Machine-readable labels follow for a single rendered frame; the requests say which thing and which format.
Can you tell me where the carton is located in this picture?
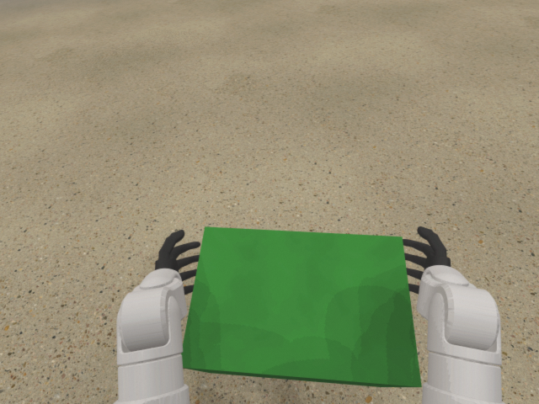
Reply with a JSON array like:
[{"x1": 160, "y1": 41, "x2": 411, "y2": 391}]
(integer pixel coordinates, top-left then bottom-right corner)
[{"x1": 181, "y1": 226, "x2": 422, "y2": 387}]

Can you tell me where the left robot hand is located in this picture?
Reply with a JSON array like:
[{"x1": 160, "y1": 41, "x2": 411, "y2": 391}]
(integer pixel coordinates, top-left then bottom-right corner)
[{"x1": 155, "y1": 230, "x2": 200, "y2": 295}]

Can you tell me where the left robot forearm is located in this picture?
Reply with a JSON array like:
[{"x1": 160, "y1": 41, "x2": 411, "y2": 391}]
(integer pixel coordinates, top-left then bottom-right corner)
[{"x1": 113, "y1": 268, "x2": 190, "y2": 404}]

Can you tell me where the right robot hand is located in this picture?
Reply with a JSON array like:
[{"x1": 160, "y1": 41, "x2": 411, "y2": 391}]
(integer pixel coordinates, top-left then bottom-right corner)
[{"x1": 403, "y1": 226, "x2": 451, "y2": 294}]

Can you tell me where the right robot forearm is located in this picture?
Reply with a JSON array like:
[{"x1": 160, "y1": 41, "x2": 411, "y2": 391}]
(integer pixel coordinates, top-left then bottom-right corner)
[{"x1": 416, "y1": 265, "x2": 505, "y2": 404}]

